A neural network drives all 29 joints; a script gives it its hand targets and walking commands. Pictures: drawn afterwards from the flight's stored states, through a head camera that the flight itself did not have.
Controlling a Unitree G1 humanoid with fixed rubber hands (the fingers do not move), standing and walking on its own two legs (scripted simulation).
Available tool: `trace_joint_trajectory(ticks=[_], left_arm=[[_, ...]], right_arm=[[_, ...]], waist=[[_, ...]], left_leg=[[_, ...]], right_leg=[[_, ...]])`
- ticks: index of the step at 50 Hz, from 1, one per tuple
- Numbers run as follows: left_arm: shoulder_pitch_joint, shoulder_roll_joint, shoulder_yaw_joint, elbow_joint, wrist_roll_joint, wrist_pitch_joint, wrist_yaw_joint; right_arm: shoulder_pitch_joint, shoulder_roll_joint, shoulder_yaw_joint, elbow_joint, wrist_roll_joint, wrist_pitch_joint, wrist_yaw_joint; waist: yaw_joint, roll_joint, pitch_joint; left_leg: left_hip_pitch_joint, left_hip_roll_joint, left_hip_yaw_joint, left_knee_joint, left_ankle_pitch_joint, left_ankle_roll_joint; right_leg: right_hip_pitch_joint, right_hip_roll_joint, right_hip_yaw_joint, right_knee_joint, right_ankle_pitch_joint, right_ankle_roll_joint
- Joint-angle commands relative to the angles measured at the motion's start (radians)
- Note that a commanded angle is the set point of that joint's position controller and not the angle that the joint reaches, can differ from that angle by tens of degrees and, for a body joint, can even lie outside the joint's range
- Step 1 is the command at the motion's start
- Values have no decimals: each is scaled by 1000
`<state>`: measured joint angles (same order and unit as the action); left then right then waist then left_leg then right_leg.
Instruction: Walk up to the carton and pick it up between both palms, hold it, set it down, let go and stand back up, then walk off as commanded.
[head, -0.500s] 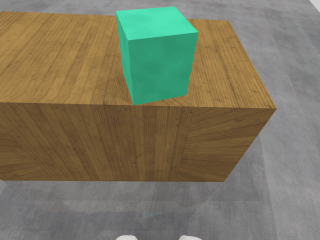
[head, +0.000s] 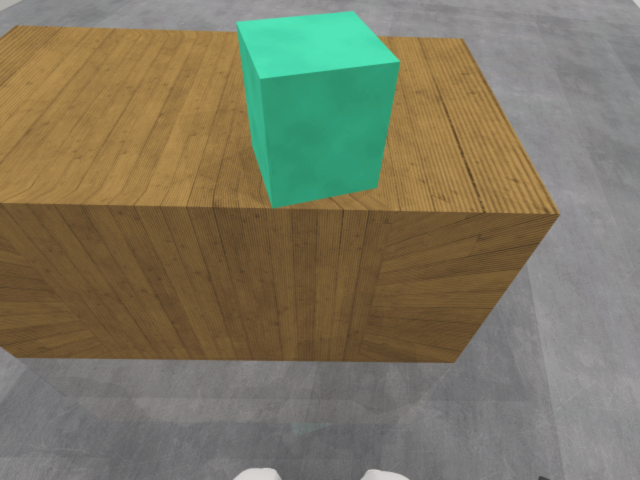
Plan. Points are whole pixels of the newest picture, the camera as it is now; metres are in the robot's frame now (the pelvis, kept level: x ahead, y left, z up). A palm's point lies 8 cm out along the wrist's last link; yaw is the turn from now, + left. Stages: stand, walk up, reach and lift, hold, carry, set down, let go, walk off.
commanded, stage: walk off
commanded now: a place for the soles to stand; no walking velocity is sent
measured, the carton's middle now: (312, 111) +0.71 +0.04 +0.08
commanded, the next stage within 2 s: stand in 0.26 s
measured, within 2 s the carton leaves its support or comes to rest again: neither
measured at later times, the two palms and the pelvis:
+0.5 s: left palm out of the picture +0.08 +0.31 -0.10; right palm out of the picture +0.09 -0.30 -0.11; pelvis +0.01 +0.00 +0.00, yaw +0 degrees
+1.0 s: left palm out of the picture +0.08 +0.31 -0.11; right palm out of the picture +0.09 -0.29 -0.11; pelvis +0.01 +0.00 +0.00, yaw +0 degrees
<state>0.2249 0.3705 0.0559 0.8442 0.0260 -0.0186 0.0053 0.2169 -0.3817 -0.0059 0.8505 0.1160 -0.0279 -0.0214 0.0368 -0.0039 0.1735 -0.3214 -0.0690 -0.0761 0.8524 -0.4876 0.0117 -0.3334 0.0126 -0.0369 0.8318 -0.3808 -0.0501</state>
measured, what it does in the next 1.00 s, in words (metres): stands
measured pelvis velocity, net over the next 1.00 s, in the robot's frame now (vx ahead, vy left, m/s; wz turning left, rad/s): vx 0.01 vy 0.00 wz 0.00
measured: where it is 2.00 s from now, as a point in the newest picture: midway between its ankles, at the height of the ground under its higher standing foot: outside the picture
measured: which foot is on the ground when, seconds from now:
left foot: down 0.00-1.00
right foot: down 0.00-1.00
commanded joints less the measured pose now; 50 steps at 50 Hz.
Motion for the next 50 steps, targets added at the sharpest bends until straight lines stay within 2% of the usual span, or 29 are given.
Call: trace_joint_trajectory(ticks=[1, 3, 4, 5, 7, 9, 10, 11, 13, 14, 15, 16, 17, 18, 19, 20, 22, 23, 26, 28, 32, 34, 38, 39, 41, 43, 45, 47, 50], left_arm=[[-94, 302, 86, -104, -10, -33, 12], [-164, 271, 77, -109, -10, -18, 12], [-137, 230, 73, -100, -25, -9, 10], [-86, 224, 76, -92, -24, -1, 9], [-63, 263, 82, -98, -22, 10, 10], [-49, 267, 86, -86, -22, -5, 5], [-19, 264, 91, -63, -29, -5, 3], [-13, 264, 86, -63, -22, -7, 1], [-2, 248, 90, -65, -23, -15, -1], [26, 166, 55, -9, -33, -28, 2], [43, 229, 68, -11, -27, -39, 6], [23, 290, 65, -2, -23, -52, 6], [-39, 327, 76, -2, -6, -65, 1], [-116, 305, 55, -29, -14, -59, -2], [-164, 274, 45, -29, -8, -56, 2], [-148, 271, 49, -14, -19, -59, -7], [-165, 229, 31, -9, -30, -49, -3], [-139, 217, 42, 6, -38, -39, -1], [-70, 225, 40, 24, -54, -32, 1], [-53, 198, 32, 22, -38, -39, -1], [-135, 237, 28, 25, -21, -42, 1], [-142, 253, 26, 30, -24, -38, 4], [-148, 218, 26, 33, -29, -32, 12], [-119, 229, 29, 33, -29, -31, 10], [-117, 261, 38, 51, -17, -35, 11], [-118, 257, 36, 49, -19, -38, 8], [-120, 215, 26, 50, -33, -43, 10], [-93, 228, 29, 54, -31, -35, 10], [-114, 220, 30, 60, -37, -37, 8]], right_arm=[[46, -226, -102, -68, -144, -17, 3], [117, -230, -101, -39, -156, -22, 2], [101, -263, -104, -37, -163, -27, -3], [41, -289, -107, -68, -163, -33, 0], [-38, -306, -97, -70, -161, -38, -4], [-55, -292, -91, -69, -157, -41, -9], [-37, -294, -93, -65, -164, -41, -9], [-64, -287, -93, -76, -165, -37, -8], [-77, -278, -90, -71, -166, -36, -3], [-194, -251, -70, -34, -156, -34, 2], [-182, -184, -56, -45, -142, -29, 3], [-173, -213, -77, -42, -139, -24, 3], [-97, -231, -84, 5, -137, -26, 3], [-93, -242, -80, 23, -145, -20, 3], [-68, -206, -70, 46, -138, -21, 13], [-17, -212, -72, 76, -143, -29, 21], [-68, -250, -74, 68, -140, -34, 17], [-76, -268, -70, 75, -150, -42, 13], [-177, -290, -70, 68, -151, -30, 2], [-217, -237, -53, 72, -140, -36, 9], [-200, -210, -48, 105, -137, -26, 12], [-198, -213, -57, 121, -138, -23, 10], [-218, -221, -57, 135, -131, -16, 13], [-241, -234, -58, 127, -136, -19, 14], [-186, -206, -53, 147, -134, -17, 24], [-196, -210, -62, 166, -140, -22, 25], [-186, -213, -48, 170, -142, -27, 21], [-216, -220, -55, 173, -136, -20, 11], [-272, -216, -55, 144, -135, -23, 10]], waist=[[-58, -120, -103], [-97, -68, -114], [-77, 75, -100], [-46, 183, -126], [-16, 141, -56], [-17, 80, -37], [-16, 95, -69], [-10, 155, -95], [15, 118, -110], [60, 59, -88], [54, -60, -125], [19, -91, -135], [-20, -115, -106], [-52, -89, -72], [-73, -114, -86], [-74, -155, -135], [-75, -35, -168], [-32, -33, -169], [0, 38, -166], [12, 23, -158], [-38, -25, -158], [-48, 31, -157], [-43, -49, -149], [-25, 13, -110], [-39, -16, -122], [-36, 24, -132], [-38, -31, -168], [-24, 54, -208], [-16, 25, -193]], left_leg=[[-48, 41, -54, -24, -17, 41], [88, 72, -129, -247, 21, 70], [37, 187, -331, -417, 139, 93], [-38, 322, -525, -500, 178, 160], [-182, 339, -588, -588, -79, 188], [-133, 316, -518, -534, 21, 171], [-135, 296, -475, -520, 60, 143], [-117, 315, -476, -493, 108, 166], [-181, 260, -395, -460, 74, 127], [-220, 238, -333, -372, 152, 123], [-220, 147, -216, -242, 188, 62], [-149, 54, -64, -127, 125, 27], [-115, 49, -21, -56, 3, 24], [-31, 58, -17, -48, 24, 20], [1, 67, -10, -107, 35, 24], [76, 84, -49, -217, 119, 52], [127, 120, -129, -310, 266, 66], [63, 175, -224, -351, 291, 100], [-53, 201, -278, -363, 220, 136], [-92, 175, -241, -354, 198, 100], [34, 109, -141, -315, 183, 54], [53, 125, -157, -320, 235, 67], [-7, 158, -191, -367, 118, 75], [-23, 140, -175, -370, 46, 76], [-25, 117, -143, -342, 39, 63], [10, 123, -161, -342, 99, 67], [31, 155, -182, -367, 289, 78], [59, 161, -188, -338, 327, 79], [-11, 173, -213, -361, 312, 83]], right_leg=[[21, -310, 362, -361, 304, -128], [-89, -203, 223, -254, 184, -84], [-62, -91, 129, -86, 165, -26], [-43, -10, 77, 48, -172, 10], [-6, -9, 123, 160, -233, 0], [-27, -50, 122, 50, -178, 3], [-8, -33, 97, 45, -158, -3], [1, -39, 110, 37, -167, 3], [128, -37, 105, -113, -112, -21], [173, -57, 159, -288, -34, -19], [207, -138, 332, -432, -69, -39], [114, -276, 492, -543, -130, -72], [49, -348, 579, -572, -129, -93], [-73, -328, 539, -525, -74, -154], [-87, -297, 483, -505, -74, -140], [-43, -234, 391, -443, 15, -107], [-53, -138, 279, -349, 92, -43], [31, -79, 187, -263, 132, -14], [80, -57, 189, -200, 55, -11], [110, -91, 220, -274, 99, -30], [7, -162, 326, -393, 52, -65], [1, -147, 299, -376, 94, -58], [3, -111, 255, -356, 2, -36], [-9, -123, 278, -403, -81, -39], [2, -139, 319, -436, -144, -46], [8, -147, 316, -434, -73, -57], [48, -110, 239, -327, 184, -34], [69, -114, 238, -327, 187, -39], [119, -99, 211, -320, 204, -23]])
